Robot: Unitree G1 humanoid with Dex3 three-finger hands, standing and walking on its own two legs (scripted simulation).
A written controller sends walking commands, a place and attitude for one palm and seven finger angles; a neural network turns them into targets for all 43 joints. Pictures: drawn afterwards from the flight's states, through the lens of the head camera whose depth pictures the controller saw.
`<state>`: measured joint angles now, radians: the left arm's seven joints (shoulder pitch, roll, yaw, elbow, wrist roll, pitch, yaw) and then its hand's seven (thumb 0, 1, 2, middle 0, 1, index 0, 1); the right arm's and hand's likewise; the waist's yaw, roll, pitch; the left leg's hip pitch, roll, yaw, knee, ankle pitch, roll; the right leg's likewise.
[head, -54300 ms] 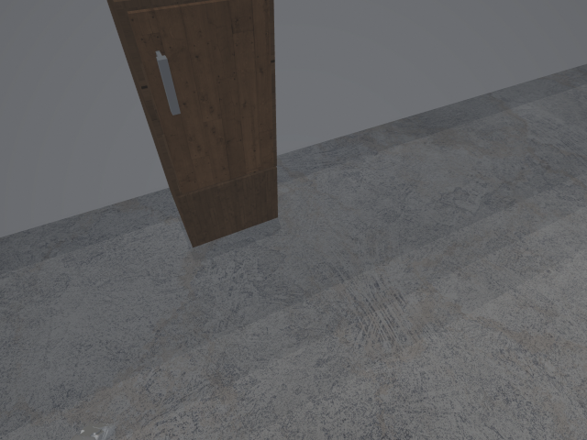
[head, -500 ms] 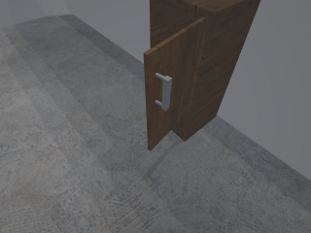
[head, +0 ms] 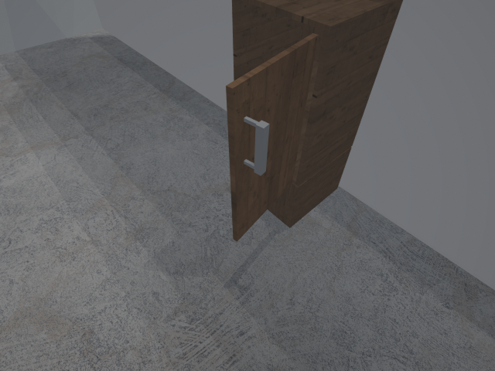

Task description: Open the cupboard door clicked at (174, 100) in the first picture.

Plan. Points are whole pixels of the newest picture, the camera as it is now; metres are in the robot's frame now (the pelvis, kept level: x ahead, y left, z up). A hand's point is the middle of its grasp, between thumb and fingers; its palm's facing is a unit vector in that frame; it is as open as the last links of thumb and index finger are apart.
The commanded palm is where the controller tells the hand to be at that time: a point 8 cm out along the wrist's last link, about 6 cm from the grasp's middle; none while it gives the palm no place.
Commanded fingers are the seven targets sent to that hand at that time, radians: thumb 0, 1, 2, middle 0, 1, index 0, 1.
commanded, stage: let the arm hang, fingers relaxed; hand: left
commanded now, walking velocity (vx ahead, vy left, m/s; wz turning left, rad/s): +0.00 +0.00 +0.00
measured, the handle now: (254, 146) +0.63 +0.01 -0.01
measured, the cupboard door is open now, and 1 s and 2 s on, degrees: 99 99 99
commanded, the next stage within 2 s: look to check the result in 0.02 s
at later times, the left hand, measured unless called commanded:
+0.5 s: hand out of the picture -0.02 +0.15 -0.18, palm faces +0.04 -0.98 -0.17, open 7.4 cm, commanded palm none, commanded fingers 0.00 0.90 0.90 -0.20 -0.30 -0.20 -0.30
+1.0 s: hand out of the picture +0.00 +0.13 -0.17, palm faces +0.05 -0.98 -0.17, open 7.4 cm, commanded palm none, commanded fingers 0.00 0.90 0.90 -0.20 -0.30 -0.20 -0.30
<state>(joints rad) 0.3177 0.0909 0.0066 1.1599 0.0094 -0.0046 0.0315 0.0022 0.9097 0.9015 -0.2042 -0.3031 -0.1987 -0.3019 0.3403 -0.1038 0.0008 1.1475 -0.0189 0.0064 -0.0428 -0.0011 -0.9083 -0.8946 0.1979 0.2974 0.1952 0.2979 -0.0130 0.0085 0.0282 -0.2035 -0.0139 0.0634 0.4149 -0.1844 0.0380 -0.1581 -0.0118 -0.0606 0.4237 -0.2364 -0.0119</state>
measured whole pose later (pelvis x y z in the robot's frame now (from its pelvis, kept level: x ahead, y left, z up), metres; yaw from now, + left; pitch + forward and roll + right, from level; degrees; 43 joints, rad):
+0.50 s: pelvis +0.00 -0.01 +0.00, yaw +0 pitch -1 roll +0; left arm 0.31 0.11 0.01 1.16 0.01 -0.01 0.03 0.00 0.91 0.90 -0.20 -0.30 -0.20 -0.30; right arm 0.30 -0.11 0.00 1.14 -0.02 0.01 -0.04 0.00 -0.91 -0.89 0.20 0.30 0.19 0.30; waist -0.01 0.01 0.04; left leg -0.21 0.00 0.06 0.41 -0.19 0.02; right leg -0.16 0.00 -0.07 0.42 -0.24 -0.03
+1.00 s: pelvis +0.02 -0.02 +0.00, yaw +0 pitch -1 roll +0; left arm 0.29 0.11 0.01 1.16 0.00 -0.02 0.04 0.00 0.91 0.90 -0.20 -0.30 -0.20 -0.30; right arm 0.29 -0.12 0.01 1.15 -0.01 0.00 -0.05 0.00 -0.91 -0.89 0.20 0.30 0.19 0.30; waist -0.01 0.01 0.05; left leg -0.17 0.01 0.05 0.40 -0.20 0.00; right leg -0.12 0.02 -0.07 0.39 -0.26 -0.04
